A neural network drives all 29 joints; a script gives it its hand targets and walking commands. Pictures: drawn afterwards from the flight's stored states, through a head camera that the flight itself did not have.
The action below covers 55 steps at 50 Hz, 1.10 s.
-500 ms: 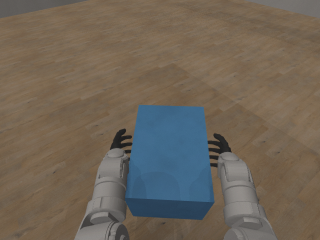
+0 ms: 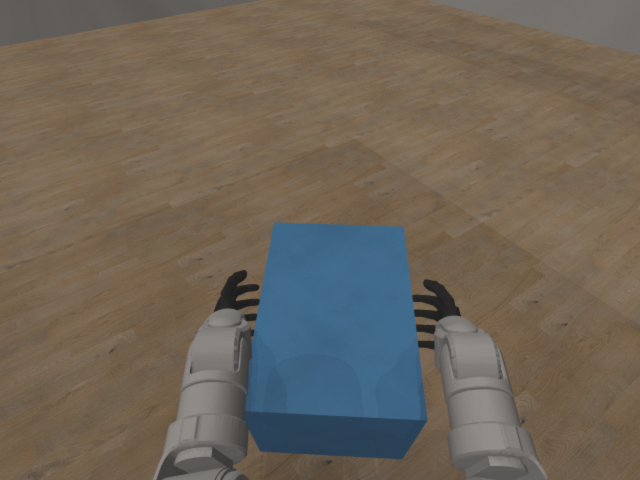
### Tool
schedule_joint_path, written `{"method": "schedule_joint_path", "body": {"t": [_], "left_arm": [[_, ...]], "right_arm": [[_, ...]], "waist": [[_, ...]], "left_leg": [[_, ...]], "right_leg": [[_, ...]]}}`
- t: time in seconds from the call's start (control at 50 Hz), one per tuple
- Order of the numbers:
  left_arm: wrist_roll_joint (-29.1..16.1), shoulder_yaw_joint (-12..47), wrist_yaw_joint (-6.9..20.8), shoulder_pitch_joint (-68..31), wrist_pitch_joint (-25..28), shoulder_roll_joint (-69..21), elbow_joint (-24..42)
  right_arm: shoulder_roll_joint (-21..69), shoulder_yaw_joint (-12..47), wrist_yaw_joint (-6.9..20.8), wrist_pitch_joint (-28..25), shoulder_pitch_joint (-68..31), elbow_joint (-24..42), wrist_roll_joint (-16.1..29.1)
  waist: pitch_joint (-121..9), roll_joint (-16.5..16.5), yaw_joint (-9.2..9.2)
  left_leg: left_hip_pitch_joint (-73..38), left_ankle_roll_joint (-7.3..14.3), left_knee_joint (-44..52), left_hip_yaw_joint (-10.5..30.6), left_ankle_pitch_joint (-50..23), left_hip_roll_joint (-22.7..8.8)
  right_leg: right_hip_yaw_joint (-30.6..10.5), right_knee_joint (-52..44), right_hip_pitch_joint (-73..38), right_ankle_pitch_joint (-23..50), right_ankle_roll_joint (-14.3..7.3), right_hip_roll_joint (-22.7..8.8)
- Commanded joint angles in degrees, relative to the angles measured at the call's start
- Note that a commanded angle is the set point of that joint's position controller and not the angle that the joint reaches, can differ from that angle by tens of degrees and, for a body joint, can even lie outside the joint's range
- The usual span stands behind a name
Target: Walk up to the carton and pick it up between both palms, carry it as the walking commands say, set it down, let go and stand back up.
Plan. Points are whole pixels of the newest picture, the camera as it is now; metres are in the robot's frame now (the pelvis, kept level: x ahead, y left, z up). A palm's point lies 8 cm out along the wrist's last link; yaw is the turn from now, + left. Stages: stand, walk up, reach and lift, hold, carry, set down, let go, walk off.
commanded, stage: reach and lift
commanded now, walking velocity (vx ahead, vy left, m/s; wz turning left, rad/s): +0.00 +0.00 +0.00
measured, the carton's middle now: (334, 334) +0.33 +0.00 -0.04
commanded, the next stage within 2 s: hold in 0.76 s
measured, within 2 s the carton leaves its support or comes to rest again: neither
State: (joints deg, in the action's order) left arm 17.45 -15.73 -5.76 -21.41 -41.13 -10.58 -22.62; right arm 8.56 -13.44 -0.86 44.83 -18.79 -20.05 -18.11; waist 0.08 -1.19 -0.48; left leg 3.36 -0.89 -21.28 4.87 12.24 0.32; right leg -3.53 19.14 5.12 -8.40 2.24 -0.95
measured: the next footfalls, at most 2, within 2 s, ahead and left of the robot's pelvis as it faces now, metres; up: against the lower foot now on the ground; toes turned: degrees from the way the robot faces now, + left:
right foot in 1.90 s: +0.22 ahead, -0.13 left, +0.00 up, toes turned -12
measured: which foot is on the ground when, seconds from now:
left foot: down 0.00-1.00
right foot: down 0.00-1.00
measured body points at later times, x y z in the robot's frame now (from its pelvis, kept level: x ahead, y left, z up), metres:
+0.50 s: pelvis +0.00 -0.01 +0.00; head -0.04 -0.01 +0.45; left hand +0.30 +0.15 +0.03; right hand +0.30 -0.15 +0.02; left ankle +0.00 +0.13 -0.75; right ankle +0.03 -0.15 -0.75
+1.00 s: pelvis -0.01 -0.01 +0.00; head -0.06 -0.01 +0.44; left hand +0.29 +0.15 +0.04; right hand +0.29 -0.15 +0.02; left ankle +0.00 +0.13 -0.75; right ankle +0.03 -0.15 -0.75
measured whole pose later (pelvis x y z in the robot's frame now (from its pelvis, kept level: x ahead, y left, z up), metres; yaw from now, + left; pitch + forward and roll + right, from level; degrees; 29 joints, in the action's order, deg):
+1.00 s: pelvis -0.01 -0.01 +0.00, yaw +1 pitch -7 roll +0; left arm 17.6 -14.1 -4.9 -19.4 -42.3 -9.9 -19.8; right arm 9.0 -11.8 -1.4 45.6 -16.4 -17.5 -17.0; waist 0.8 -0.9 0.7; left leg 3.8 -1.6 -23.5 5.9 12.7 0.0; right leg -2.6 21.7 5.5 -9.2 1.6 -0.4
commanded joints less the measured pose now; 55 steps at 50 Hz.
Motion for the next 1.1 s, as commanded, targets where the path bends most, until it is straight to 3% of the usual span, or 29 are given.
{"method": "schedule_joint_path", "body": {"t": [0.0, 0.06, 0.16, 0.24, 0.3, 0.38, 0.4, 0.44, 0.52, 0.54, 0.56, 0.62, 0.64, 0.66, 0.7, 0.74, 0.76, 0.78, 0.84, 0.86, 0.88, 0.9, 0.98, 1.06, 1.08], "left_arm": [[-16.5, 29.5, 22.1, -28.6, 1.8, -58.2, 0.6], [-16.4, 30.9, 22.0, -27.0, 1.6, -57.5, 2.5], [-16.5, 31.1, 22.2, -26.5, 1.8, -57.0, 3.2], [-17.0, 31.9, 22.1, -28.3, 1.6, -56.7, 4.8], [-16.4, 31.7, 22.2, -25.6, 1.4, -56.1, 3.5], [-16.3, 31.1, 22.5, -28.1, 1.7, -56.5, 2.9], [-16.9, 31.2, 22.6, -28.5, 1.7, -56.6, 2.6], [-15.8, 30.5, 22.8, -28.0, 1.8, -56.6, 1.8], [-17.9, 33.0, 22.9, -30.4, 2.2, -57.8, 4.6], [-17.5, 32.2, 23.0, -28.6, 2.0, -57.5, 2.6], [-17.8, 32.8, 22.9, -29.6, 2.1, -58.3, 3.9], [-17.1, 31.3, 23.0, -27.0, 1.6, -57.4, 1.2], [-16.2, 31.2, 22.9, -26.8, 1.7, -57.2, 1.8], [-16.9, 31.8, 23.1, -27.9, 1.4, -57.8, 2.0], [-16.5, 30.9, 22.9, -26.2, 1.2, -57.5, 1.7], [-16.2, 30.5, 23.0, -27.0, 1.1, -57.3, 1.5], [-15.5, 29.7, 22.8, -26.2, 1.2, -57.1, 0.8], [-16.4, 30.6, 23.0, -26.6, 1.4, -57.9, 1.5], [-16.9, 32.2, 23.1, -27.5, 1.1, -59.0, 3.2], [-17.1, 31.9, 23.0, -27.4, 1.2, -58.5, 3.0], [-16.7, 31.8, 23.2, -27.2, 1.0, -58.4, 2.7], [-17.2, 32.0, 22.9, -27.9, 1.4, -58.4, 3.8], [-17.0, 32.4, 22.8, -25.7, 0.8, -58.6, 2.8], [-17.1, 31.9, 22.9, -24.5, 0.8, -57.9, 3.6], [-16.9, 31.5, 22.9, -24.7, 0.6, -57.9, 3.2]], "right_arm": [[57.9, 31.5, 15.8, -5.7, -36.8, 9.8, 18.3], [57.3, 32.4, 15.6, -5.7, -35.2, 11.0, 18.5], [57.5, 34.4, 15.0, -5.7, -35.9, 12.5, 18.9], [58.3, 33.1, 15.2, -5.3, -32.8, 9.6, 18.4], [57.9, 34.1, 15.2, -5.7, -34.4, 11.1, 19.3], [57.9, 32.6, 15.3, -5.6, -34.0, 9.1, 18.7], [58.2, 32.8, 15.4, -5.6, -34.9, 8.8, 18.9], [58.8, 32.9, 15.4, -6.0, -36.2, 9.2, 18.9], [59.4, 34.2, 15.7, -6.2, -36.5, 10.5, 19.9], [59.5, 34.2, 15.4, -6.1, -36.7, 10.2, 20.0], [59.4, 33.8, 15.6, -6.0, -36.7, 10.3, 19.7], [58.5, 33.4, 15.5, -5.8, -35.4, 9.5, 19.4], [59.3, 34.4, 15.6, -6.1, -36.8, 10.6, 19.9], [58.1, 33.1, 15.8, -5.8, -35.1, 9.4, 19.5], [58.8, 33.5, 15.6, -5.6, -34.6, 9.3, 19.5], [58.7, 32.6, 15.8, -5.3, -34.7, 8.8, 19.2], [58.5, 32.9, 16.1, -5.5, -35.5, 9.0, 19.6], [58.3, 33.2, 16.1, -5.8, -36.1, 9.8, 19.7], [58.6, 33.9, 16.0, -5.7, -36.7, 11.7, 20.2], [58.3, 34.0, 16.1, -5.7, -36.2, 10.8, 20.1], [58.5, 33.6, 15.9, -5.5, -36.1, 10.9, 19.8], [58.2, 33.7, 16.2, -5.6, -36.0, 10.5, 20.0], [57.6, 33.9, 15.9, -5.4, -34.8, 11.7, 20.1], [57.8, 34.9, 15.8, -5.0, -33.7, 12.3, 20.2], [57.8, 34.7, 15.7, -4.8, -34.0, 12.1, 20.2]], "waist": [[-21.2, 2.1, 0.01], [-20.7, 0.5, 0.39], [-20.9, 2.3, 0.84], [-20.9, 1.0, 0.81], [-19.6, 0.7, 1.13], [-17.6, -0.5, 1.3], [-16.7, 2.0, 0.88], [-17.7, -0.3, 1.51], [-21.6, 1.2, 0.92], [-20.9, 1.5, 1.05], [-21.1, 0.4, 0.61], [-19.4, 2.1, 0.99], [-20.4, 0.7, 1.69], [-19.0, 0.0, 0.17], [-17.9, 1.4, 1.42], [-16.4, 1.1, 1.25], [-16.9, -0.1, 2.31], [-16.5, 1.3, 1.78], [-18.2, -1.1, 0.8], [-18.3, 0.8, 0.73], [-17.9, -0.6, 0.93], [-18.2, 0.8, 1.2], [-19.3, -1.2, 0.61], [-16.6, 1.3, 0.91], [-16.8, 0.7, 1.04]], "left_leg": [[0.2, 0.0, 3.2, -1.1, -13.3, 5.3], [0.1, -0.3, 3.2, -1.2, -15.6, 5.3], [-0.3, 0.3, 2.8, -1.1, -13.7, 5.4], [0.7, 0.1, 3.0, -1.0, -12.9, 5.4], [1.1, 0.2, 2.9, -1.4, -13.5, 5.4], [2.7, 0.3, 3.0, -1.3, -8.6, 5.2], [3.2, 0.6, 2.7, -1.1, -7.6, 5.1], [3.6, 0.5, 2.7, -1.5, -6.6, 5.3], [2.0, 0.5, 1.9, -1.0, -9.5, 5.0], [3.1, 0.7, 1.9, -1.0, -8.7, 5.0], [1.9, 0.5, 1.6, -1.0, -9.2, 5.0], [2.4, 0.6, 2.2, -0.8, -9.6, 5.0], [3.9, 0.5, 2.4, -1.2, -8.4, 5.3], [3.6, 0.3, 2.5, -1.4, -8.7, 5.3], [3.9, 0.4, 2.9, -1.4, -7.7, 5.4], [3.6, 0.6, 2.9, -1.3, -5.4, 5.1], [4.1, 0.7, 3.3, -1.2, -4.6, 5.1], [4.1, 0.7, 2.9, -0.9, -5.7, 4.7], [3.6, 0.3, 2.6, -1.2, -5.8, 5.0], [3.3, 0.4, 2.7, -1.2, -6.0, 4.8], [3.8, 0.4, 2.7, -1.2, -4.3, 5.1], [3.8, 0.5, 2.5, -1.1, -5.8, 4.9], [2.6, 0.1, 2.6, -1.0, -7.2, 5.1], [4.3, 0.6, 2.7, -1.3, -6.5, 5.5], [4.1, 0.7, 2.9, -1.0, -5.2, 5.2]], "right_leg": [[2.0, 0.5, -10.8, 12.5, -0.6, 6.8], [1.6, 0.8, -11.4, 15.1, -0.5, 6.7], [1.5, 0.7, -11.2, 13.5, -0.3, 6.5], [1.4, 0.8, -11.8, 12.7, -0.5, 6.5], [1.5, 1.1, -11.4, 13.5, -0.3, 6.4], [1.0, 0.8, -9.9, 8.0, -0.9, 6.0], [1.7, 1.0, -9.7, 7.1, -0.7, 6.3], [1.4, 1.0, -10.0, 6.6, -0.9, 6.0], [1.5, 1.9, -10.4, 8.7, -0.9, 6.4], [1.8, 1.8, -11.4, 8.5, -0.7, 6.4], [1.4, 1.7, -10.1, 8.3, -0.9, 6.2], [1.5, 1.4, -10.0, 9.2, -0.7, 6.3], [1.7, 1.6, -12.0, 8.9, -0.8, 6.3], [1.6, 1.4, -10.4, 8.7, -1.0, 6.2], [1.9, 0.8, -10.7, 7.5, -0.7, 6.5], [1.8, 0.5, -9.0, 4.8, -1.2, 6.2], [1.6, 0.8, -10.1, 4.6, -1.3, 6.2], [1.8, 1.0, -9.7, 5.0, -1.2, 6.6], [1.8, 1.3, -9.9, 4.9, -1.4, 6.4], [1.8, 1.1, -9.3, 5.0, -1.2, 6.5], [2.0, 0.8, -9.4, 3.5, -1.4, 6.4], [1.9, 1.3, -9.3, 4.7, -1.3, 6.5], [1.9, 1.2, -9.6, 6.5, -1.6, 6.4], [1.8, 0.7, -9.8, 6.5, -1.1, 6.3], [1.8, 0.7, -9.6, 5.2, -1.2, 6.1]]}}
